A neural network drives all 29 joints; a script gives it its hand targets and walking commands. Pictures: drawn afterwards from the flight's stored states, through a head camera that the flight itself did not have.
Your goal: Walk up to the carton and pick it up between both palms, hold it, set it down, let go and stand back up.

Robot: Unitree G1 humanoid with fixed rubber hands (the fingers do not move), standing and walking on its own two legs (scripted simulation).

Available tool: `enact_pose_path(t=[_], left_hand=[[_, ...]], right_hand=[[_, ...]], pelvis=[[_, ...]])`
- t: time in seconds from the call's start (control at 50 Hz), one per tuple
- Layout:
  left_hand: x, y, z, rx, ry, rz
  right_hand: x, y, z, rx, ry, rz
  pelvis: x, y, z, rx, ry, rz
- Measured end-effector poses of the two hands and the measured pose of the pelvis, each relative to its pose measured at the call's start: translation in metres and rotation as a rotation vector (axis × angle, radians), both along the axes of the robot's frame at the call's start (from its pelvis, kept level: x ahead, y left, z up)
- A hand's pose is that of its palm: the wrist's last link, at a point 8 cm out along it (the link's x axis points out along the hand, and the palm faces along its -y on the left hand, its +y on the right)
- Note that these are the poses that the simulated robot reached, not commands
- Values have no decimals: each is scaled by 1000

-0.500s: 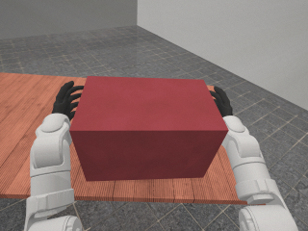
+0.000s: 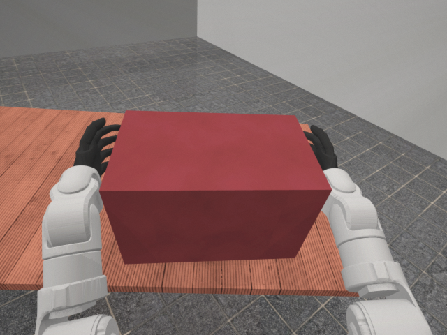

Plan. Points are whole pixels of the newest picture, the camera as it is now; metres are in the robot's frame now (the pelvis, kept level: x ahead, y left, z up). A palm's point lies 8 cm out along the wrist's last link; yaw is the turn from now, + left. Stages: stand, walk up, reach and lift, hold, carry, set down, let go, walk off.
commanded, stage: hold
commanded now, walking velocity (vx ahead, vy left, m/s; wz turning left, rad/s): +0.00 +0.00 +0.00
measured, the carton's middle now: (213, 186) +0.35 +0.01 +0.14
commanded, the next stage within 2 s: set down in 0.24 s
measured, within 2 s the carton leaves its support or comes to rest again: neither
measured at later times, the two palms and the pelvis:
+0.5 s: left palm (94, 155) +0.36 +0.20 +0.20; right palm (328, 172) +0.35 -0.19 +0.18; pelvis -0.01 +0.00 +0.00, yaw +1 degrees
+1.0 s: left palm (107, 168) +0.39 +0.20 +0.15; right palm (318, 185) +0.36 -0.19 +0.14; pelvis +0.01 +0.01 +0.00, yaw +0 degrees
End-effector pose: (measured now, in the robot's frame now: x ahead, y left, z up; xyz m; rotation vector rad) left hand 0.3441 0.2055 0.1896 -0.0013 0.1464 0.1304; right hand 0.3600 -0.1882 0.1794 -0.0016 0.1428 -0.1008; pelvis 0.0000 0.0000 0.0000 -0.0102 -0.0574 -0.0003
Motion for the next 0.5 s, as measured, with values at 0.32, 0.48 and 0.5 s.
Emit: enact_pose_path(t=[0.32, 0.48, 0.5], left_hand=[[-3, 4, 5, 7, -18, -11], [12, -4, 13, 26, -84, -67], [14, -5, 13, 29, -93, -73]], right_hand=[[-6, 4, 5, -12, -19, -9], [-11, -4, 4, -31, -83, -58], [-11, -5, 3, -32, -92, -63]], pelvis=[[-4, 2, 0, 0, -18, 17], [-9, 2, -1, 2, -32, 13], [-8, 2, -1, 3, -33, 12]])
